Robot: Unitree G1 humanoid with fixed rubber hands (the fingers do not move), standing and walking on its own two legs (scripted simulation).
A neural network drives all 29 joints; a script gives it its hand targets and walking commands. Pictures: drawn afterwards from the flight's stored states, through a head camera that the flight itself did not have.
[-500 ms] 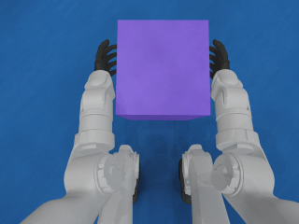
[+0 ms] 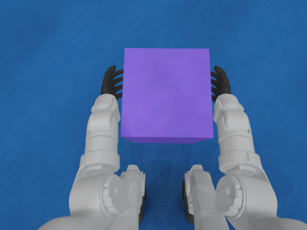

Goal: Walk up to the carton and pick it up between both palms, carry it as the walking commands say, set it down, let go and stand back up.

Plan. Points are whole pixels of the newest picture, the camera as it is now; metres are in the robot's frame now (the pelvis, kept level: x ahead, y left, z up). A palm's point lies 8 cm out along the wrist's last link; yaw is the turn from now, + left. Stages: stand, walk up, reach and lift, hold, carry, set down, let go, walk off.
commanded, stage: reach and lift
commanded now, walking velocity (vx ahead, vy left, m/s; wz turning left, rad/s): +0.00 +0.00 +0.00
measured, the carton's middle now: (164, 104) +0.45 +0.00 -0.11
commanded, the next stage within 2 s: none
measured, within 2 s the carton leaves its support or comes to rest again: neither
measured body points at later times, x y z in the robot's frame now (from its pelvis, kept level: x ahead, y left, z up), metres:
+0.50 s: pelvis +0.02 +0.00 +0.07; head +0.19 -0.01 +0.49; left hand +0.44 +0.14 +0.03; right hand +0.44 -0.15 +0.02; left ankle +0.08 +0.13 -0.55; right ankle +0.08 -0.13 -0.55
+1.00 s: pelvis +0.04 +0.00 +0.13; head +0.17 -0.01 +0.57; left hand +0.42 +0.14 +0.10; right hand +0.42 -0.15 +0.10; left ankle +0.08 +0.13 -0.55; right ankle +0.08 -0.13 -0.55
